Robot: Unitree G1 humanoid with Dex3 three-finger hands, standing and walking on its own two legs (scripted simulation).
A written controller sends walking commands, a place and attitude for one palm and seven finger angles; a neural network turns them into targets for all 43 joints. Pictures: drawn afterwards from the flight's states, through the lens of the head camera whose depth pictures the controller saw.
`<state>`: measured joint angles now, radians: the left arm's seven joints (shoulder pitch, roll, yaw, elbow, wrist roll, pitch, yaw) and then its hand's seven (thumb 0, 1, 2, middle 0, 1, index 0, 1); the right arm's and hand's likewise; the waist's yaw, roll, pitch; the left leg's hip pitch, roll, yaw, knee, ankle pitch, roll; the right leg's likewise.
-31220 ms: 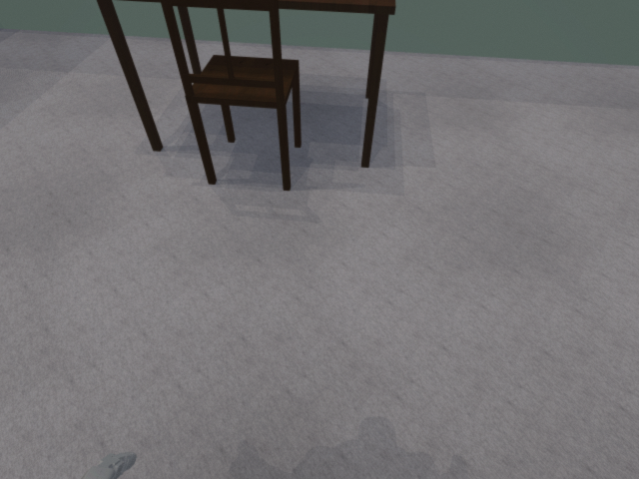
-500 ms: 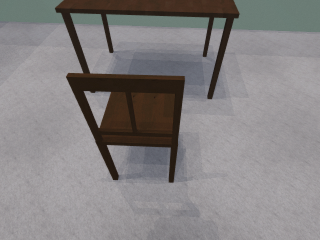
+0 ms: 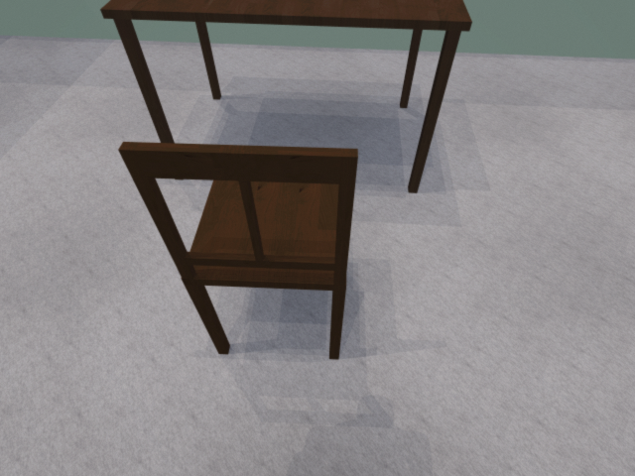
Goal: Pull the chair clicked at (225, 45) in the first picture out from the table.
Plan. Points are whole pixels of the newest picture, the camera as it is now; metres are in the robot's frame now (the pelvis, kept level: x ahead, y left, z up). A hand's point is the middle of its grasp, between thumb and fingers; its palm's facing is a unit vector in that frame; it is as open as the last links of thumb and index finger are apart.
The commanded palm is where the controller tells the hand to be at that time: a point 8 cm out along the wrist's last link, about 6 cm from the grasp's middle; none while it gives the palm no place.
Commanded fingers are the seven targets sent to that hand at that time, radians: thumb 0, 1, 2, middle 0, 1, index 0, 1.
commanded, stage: look to check the result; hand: left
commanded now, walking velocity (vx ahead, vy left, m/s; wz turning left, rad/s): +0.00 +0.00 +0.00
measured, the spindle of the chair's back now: (252, 222) +0.58 +0.17 -0.11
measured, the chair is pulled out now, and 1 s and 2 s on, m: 0.61 0.61 0.61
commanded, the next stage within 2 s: stand and wait in 0.48 s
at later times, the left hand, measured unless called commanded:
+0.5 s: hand out of the picture -0.01 +0.15 -0.17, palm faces +0.04 -0.99 -0.16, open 7.4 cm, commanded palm none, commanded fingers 0.00 0.90 0.90 -0.20 -0.30 -0.20 -0.30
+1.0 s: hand out of the picture -0.01 +0.15 -0.17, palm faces +0.05 -0.98 -0.17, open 7.4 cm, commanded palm none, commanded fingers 0.00 0.90 0.90 -0.20 -0.30 -0.20 -0.30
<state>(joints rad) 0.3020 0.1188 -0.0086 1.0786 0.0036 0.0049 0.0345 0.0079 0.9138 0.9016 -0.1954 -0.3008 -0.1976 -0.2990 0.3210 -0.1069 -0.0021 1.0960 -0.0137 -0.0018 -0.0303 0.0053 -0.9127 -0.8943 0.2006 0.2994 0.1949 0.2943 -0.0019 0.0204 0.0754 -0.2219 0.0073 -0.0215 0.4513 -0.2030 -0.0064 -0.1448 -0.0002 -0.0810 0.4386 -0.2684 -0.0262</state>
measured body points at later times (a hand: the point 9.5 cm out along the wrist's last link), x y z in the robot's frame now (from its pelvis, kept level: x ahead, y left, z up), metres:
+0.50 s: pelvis +0.00 +0.00 +0.00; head +0.03 -0.01 +0.45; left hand -0.01 +0.20 -0.16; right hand -0.02 -0.21 -0.16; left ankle +0.03 +0.13 -0.74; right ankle -0.02 -0.10 -0.74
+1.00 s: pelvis +0.00 -0.01 +0.00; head +0.03 -0.01 +0.45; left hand -0.01 +0.20 -0.16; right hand -0.01 -0.21 -0.16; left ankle +0.03 +0.13 -0.74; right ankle -0.02 -0.10 -0.74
